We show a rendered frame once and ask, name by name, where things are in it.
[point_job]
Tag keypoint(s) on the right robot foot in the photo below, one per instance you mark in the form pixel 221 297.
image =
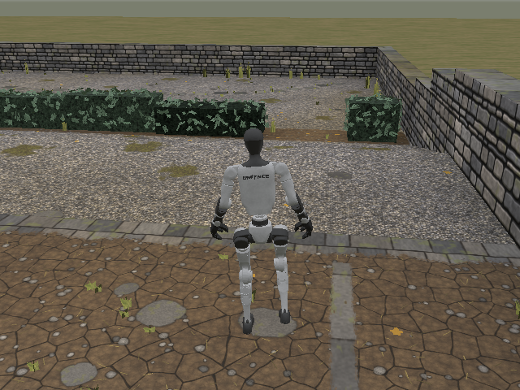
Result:
pixel 284 317

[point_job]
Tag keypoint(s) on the robot left hand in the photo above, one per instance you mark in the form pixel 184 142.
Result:
pixel 214 229

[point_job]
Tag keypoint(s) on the robot left forearm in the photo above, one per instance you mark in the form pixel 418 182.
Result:
pixel 219 214

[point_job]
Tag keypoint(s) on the robot right hand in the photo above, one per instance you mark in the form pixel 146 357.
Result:
pixel 304 226

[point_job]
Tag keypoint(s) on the robot right upper arm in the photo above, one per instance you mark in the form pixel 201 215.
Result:
pixel 286 180

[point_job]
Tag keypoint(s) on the robot right forearm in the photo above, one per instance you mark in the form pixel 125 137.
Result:
pixel 300 211

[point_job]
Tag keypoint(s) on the robot left upper arm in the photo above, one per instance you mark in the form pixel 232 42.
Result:
pixel 226 189

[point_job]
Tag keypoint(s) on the right robot thigh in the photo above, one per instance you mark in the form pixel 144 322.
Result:
pixel 280 241

